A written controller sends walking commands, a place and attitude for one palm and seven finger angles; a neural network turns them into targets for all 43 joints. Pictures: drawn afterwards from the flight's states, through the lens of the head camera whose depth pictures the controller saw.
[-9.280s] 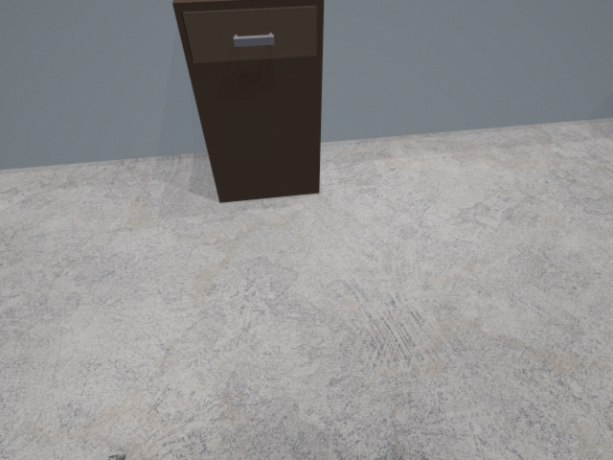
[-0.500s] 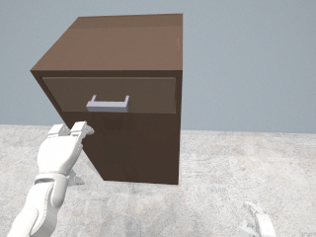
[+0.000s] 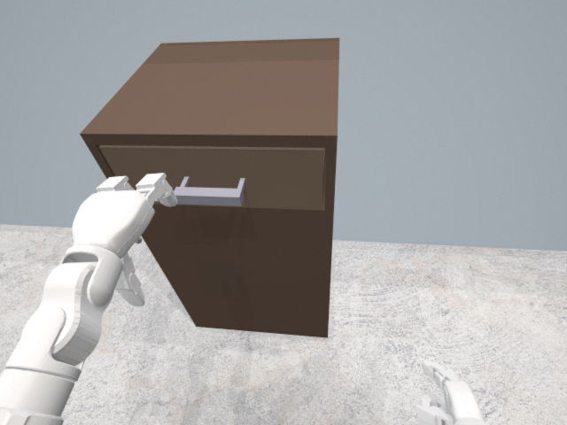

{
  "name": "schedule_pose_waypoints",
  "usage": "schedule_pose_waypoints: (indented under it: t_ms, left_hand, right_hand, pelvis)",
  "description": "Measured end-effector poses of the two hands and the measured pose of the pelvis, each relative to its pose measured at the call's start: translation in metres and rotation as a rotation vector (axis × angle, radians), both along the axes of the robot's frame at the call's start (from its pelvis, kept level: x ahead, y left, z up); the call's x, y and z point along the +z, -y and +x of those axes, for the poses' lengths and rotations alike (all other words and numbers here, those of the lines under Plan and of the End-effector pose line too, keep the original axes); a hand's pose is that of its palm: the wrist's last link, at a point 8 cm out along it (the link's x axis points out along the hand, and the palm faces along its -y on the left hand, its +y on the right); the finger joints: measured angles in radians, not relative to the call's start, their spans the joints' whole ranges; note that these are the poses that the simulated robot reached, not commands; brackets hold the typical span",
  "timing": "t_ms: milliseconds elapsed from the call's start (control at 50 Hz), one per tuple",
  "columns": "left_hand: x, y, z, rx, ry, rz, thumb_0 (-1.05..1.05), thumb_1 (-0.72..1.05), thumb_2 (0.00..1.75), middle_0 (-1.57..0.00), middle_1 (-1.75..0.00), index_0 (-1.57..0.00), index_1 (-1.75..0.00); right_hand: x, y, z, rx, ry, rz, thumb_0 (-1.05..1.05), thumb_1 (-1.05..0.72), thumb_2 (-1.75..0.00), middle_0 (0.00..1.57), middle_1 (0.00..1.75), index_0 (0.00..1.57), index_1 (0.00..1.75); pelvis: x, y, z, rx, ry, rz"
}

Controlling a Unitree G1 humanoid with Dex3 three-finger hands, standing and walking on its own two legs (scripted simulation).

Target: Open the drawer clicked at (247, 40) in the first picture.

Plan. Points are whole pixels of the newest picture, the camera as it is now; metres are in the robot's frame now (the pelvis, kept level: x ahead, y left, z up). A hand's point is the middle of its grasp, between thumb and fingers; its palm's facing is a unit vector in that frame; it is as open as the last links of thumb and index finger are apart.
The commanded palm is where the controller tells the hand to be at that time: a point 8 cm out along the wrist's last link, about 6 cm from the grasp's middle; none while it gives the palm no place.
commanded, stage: raise the hand with hooked fingers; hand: left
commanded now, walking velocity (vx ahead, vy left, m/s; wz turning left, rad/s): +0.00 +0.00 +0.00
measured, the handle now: (211, 189) +0.54 +0.23 +0.00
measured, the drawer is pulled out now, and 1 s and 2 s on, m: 0.00 0.00 0.00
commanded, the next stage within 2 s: move the hooked fingers above the handle in 0.26 s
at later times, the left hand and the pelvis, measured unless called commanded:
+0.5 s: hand (152, 247) +0.31 +0.23 +0.11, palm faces +0.03 -0.08 -1.00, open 13.9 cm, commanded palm +0.30 +0.23 +0.17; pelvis +0.00 -0.01 +0.00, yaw +0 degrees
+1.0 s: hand (172, 219) +0.38 +0.23 +0.09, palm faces +0.02 -0.06 -1.00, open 13.9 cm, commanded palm +0.36 +0.23 +0.15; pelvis +0.01 -0.01 -0.01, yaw -1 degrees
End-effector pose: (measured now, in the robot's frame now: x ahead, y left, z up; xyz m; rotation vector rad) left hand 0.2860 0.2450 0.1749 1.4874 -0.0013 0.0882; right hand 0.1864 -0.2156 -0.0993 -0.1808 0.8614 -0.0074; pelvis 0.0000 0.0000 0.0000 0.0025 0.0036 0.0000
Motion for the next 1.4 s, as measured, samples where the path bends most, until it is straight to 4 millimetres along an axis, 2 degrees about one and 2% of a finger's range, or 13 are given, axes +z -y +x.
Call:
schedule_pose_waypoints:
  t_ms: [120, 220, 460, 580, 700, 900, 1180, 1400]
  left_hand:
    - [-0.011, 0.008, -0.007, -0.037, -0.029, -0.009, 0.0, -0.49, 0.3, -0.32, -1.2, -0.32, -1.2]
    - [-0.011, 0.013, -0.011, -0.057, 0.006, -0.003, 0.0, -0.49, 0.3, -0.32, -1.2, -0.32, -1.2]
    - [-0.012, 0.013, -0.001, -0.008, -0.016, -0.001, 0.0, -0.49, 0.3, -0.32, -1.2, -0.32, -1.2]
    - [-0.018, 0.015, 0.013, -0.031, -0.036, 0.006, 0.0, -0.49, 0.3, -0.32, -1.2, -0.32, -1.2]
    - [-0.019, 0.016, 0.029, -0.031, -0.017, 0.007, 0.0, -0.49, 0.3, -0.32, -1.2, -0.32, -1.2]
    - [-0.028, 0.017, 0.058, -0.043, -0.043, 0.016, 0.0, -0.49, 0.3, -0.32, -1.2, -0.32, -1.2]
    - [-0.037, 0.011, 0.085, -0.018, -0.059, 0.033, 0.0, -0.49, 0.3, -0.32, -1.2, -0.32, -1.2]
    - [-0.041, 0.024, 0.118, -0.064, -0.062, 0.049, 0.0, -0.49, 0.3, -0.32, -1.2, -0.32, -1.2]
  right_hand:
    - [-0.003, 0.015, -0.013, -0.019, -0.029, -0.024, 0.01, -0.9, -0.9, 0.2, 0.3, 0.2, 0.3]
    - [-0.006, 0.022, -0.017, -0.029, -0.04, -0.035, 0.01, -0.9, -0.9, 0.2, 0.3, 0.2, 0.3]
    - [-0.001, 0.017, -0.004, -0.025, 0.004, -0.01, 0.01, -0.9, -0.9, 0.2, 0.3, 0.2, 0.3]
    - [0.0, 0.017, 0.001, -0.025, 0.012, -0.021, 0.01, -0.9, -0.9, 0.2, 0.3, 0.2, 0.3]
    - [-0.004, 0.022, -0.004, -0.043, -0.018, -0.03, 0.01, -0.9, -0.9, 0.2, 0.3, 0.2, 0.3]
    - [-0.015, 0.034, -0.027, -0.105, -0.097, -0.05, 0.01, -0.9, -0.9, 0.2, 0.3, 0.2, 0.3]
    - [-0.026, 0.045, -0.053, -0.172, -0.182, -0.062, 0.01, -0.9, -0.9, 0.2, 0.3, 0.2, 0.3]
    - [-0.032, 0.051, -0.073, -0.212, -0.227, -0.076, 0.01, -0.9, -0.9, 0.2, 0.3, 0.2, 0.3]
  pelvis:
    - [0.001, 0.003, -0.002, 0.0, -0.001, 0.0]
    - [0.0, 0.006, -0.003, 0.003, -0.002, 0.0]
    - [0.0, 0.01, -0.002, 0.002, -0.002, 0.003]
    - [-0.001, 0.011, 0.001, 0.005, -0.014, 0.003]
    - [-0.002, 0.01, 0.004, 0.003, -0.031, 0.003]
    - [-0.005, 0.008, 0.01, -0.007, -0.064, 0.003]
    - [-0.009, 0.007, 0.015, -0.013, -0.099, 0.003]
    - [-0.014, 0.008, 0.012, -0.014, -0.133, 0.0]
